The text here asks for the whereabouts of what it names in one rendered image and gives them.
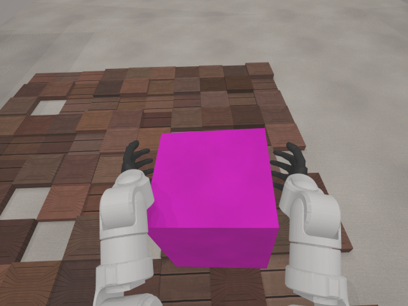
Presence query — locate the carton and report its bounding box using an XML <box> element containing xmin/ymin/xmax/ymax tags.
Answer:
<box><xmin>147</xmin><ymin>128</ymin><xmax>279</xmax><ymax>268</ymax></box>

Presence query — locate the robot left hand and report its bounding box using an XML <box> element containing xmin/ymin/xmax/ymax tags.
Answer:
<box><xmin>121</xmin><ymin>140</ymin><xmax>154</xmax><ymax>184</ymax></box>

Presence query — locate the robot left forearm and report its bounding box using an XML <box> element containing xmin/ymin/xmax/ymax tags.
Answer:
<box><xmin>93</xmin><ymin>169</ymin><xmax>154</xmax><ymax>306</ymax></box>

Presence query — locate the left robot upper arm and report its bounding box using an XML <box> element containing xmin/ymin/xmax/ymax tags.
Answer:
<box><xmin>100</xmin><ymin>293</ymin><xmax>163</xmax><ymax>306</ymax></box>

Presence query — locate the robot right hand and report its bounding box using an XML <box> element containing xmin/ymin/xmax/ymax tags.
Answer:
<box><xmin>270</xmin><ymin>142</ymin><xmax>308</xmax><ymax>191</ymax></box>

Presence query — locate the robot right forearm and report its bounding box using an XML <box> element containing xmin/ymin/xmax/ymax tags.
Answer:
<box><xmin>279</xmin><ymin>173</ymin><xmax>349</xmax><ymax>306</ymax></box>

